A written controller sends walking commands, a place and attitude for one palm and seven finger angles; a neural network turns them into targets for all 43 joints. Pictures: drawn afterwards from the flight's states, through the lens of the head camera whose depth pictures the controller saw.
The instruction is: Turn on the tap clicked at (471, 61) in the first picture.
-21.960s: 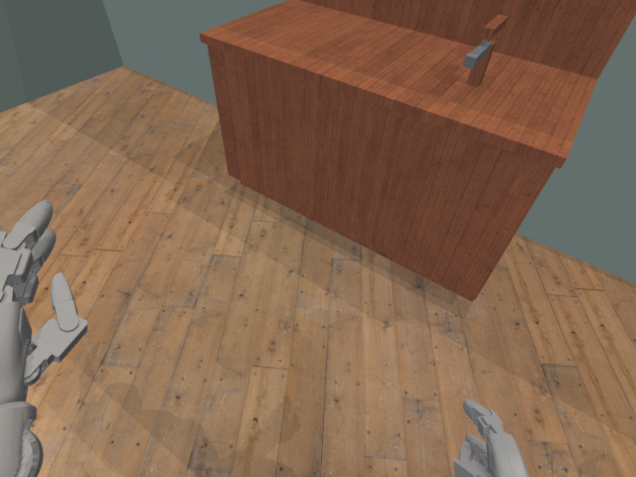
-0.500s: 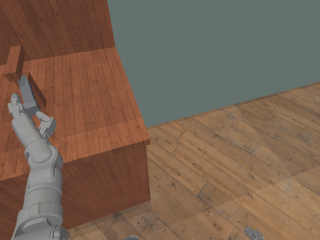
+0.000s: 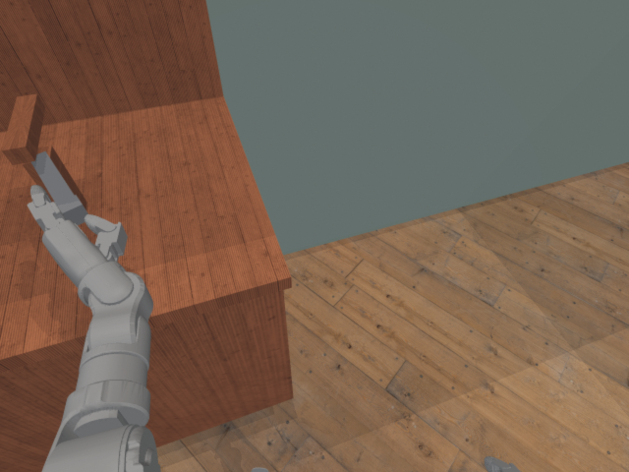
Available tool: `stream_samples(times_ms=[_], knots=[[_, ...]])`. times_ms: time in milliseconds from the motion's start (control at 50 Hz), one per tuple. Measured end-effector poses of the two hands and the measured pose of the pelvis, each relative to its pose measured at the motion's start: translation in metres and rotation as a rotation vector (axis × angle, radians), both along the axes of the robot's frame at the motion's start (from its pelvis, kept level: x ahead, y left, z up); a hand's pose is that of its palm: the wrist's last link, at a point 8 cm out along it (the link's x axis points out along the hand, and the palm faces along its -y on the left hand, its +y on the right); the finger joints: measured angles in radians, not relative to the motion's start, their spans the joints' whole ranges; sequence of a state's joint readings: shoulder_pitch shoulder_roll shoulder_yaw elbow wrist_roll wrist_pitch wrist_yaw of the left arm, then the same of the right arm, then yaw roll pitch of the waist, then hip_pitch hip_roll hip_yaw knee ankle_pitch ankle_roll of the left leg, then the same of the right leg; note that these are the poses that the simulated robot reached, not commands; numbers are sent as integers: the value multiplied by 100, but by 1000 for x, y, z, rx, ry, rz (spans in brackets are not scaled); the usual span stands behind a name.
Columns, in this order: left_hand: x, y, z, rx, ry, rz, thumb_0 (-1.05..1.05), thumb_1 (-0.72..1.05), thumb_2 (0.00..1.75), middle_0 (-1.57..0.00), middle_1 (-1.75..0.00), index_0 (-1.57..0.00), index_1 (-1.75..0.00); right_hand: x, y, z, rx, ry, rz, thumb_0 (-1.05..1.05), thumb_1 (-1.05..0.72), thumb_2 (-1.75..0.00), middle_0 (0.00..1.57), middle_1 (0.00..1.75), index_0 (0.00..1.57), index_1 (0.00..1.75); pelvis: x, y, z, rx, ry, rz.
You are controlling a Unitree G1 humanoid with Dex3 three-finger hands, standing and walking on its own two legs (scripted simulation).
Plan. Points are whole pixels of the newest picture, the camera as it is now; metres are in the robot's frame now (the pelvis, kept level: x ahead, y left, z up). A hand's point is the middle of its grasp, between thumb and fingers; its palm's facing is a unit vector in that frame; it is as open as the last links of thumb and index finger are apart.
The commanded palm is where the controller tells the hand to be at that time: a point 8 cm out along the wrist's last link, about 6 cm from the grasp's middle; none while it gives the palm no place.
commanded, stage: push the lever round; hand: left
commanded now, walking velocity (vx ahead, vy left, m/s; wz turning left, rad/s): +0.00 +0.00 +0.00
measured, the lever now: (73, 211) +0.42 +0.34 +0.10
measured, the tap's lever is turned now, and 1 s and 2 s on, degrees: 21 51 52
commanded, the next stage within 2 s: lift the hand up off the lever in 1.16 s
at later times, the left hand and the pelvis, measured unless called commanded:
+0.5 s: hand (137, 218) +0.42 +0.25 +0.10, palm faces +0.82 -0.56 -0.06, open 7.9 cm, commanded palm +0.37 +0.26 +0.09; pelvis +0.00 +0.00 +0.00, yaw +0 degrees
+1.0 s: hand (170, 189) +0.47 +0.22 +0.10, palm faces +0.85 -0.52 -0.13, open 8.1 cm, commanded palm +0.41 +0.24 +0.09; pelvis +0.00 -0.01 -0.01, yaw +0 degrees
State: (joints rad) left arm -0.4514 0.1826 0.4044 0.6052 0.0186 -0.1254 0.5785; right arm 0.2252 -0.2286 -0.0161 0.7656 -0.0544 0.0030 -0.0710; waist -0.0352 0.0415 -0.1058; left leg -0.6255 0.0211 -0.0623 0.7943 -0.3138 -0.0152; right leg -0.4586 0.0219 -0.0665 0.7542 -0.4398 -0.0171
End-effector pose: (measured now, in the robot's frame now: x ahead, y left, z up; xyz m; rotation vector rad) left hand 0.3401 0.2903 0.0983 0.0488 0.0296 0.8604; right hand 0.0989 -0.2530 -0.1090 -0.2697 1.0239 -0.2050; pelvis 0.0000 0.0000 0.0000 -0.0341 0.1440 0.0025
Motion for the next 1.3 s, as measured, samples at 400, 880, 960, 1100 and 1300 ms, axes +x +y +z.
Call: stream_samples(times_ms=[400, 880, 960, 1100, 1300], knots=[[16, -20, 2, -11, 19, 90, 1, 90, 90, -15, -15, -11, -15, -14, 9, -8, 29, 62, -1, 1, -90, -90, 20, 30, 20, 30, -2, 4, -2, -4, 15, 4], [62, -53, 8, -3, 88, 160, 1, 90, 90, -16, -15, -9, -14, -58, 2, -25, 54, 194, -13, 1, -90, -90, 20, 30, 20, 30, -7, -3, -10, -4, 85, 8], [70, -56, 9, 1, 95, 167, 1, 90, 90, -16, -15, -9, -14, -69, 0, -27, 66, 225, -31, 1, -90, -90, 20, 30, 20, 30, -4, -6, -10, -1, 95, 1], [83, -55, 10, 1, 91, 161, 1, 90, 90, -16, -15, -10, -15, -83, -8, -24, 65, 261, -72, 1, -90, -90, 20, 30, 20, 30, 3, -11, -8, 4, 107, -8], [91, -52, 10, -4, 87, 154, 1, 90, 90, -16, -15, -12, -15, -79, -17, -18, 57, 274, -88, 1, -90, -90, 20, 30, 20, 30, 15, -13, -5, 8, 103, -8]])
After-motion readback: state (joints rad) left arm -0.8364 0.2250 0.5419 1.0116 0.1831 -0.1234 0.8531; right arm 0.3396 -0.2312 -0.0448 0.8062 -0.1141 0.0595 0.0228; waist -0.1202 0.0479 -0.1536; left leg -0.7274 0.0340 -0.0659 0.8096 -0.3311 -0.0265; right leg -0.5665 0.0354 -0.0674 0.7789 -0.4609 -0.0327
